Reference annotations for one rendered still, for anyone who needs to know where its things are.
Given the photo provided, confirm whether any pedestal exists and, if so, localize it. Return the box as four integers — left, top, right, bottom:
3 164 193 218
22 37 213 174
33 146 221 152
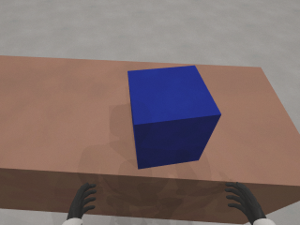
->
0 55 300 225

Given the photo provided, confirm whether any left robot hand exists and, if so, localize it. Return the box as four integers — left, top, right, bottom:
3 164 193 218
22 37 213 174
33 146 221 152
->
67 182 97 220

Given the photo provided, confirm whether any carton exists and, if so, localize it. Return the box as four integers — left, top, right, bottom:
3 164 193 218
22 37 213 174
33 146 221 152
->
127 66 221 170

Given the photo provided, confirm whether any right robot hand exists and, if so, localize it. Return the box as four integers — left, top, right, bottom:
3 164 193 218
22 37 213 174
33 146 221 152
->
224 182 267 225

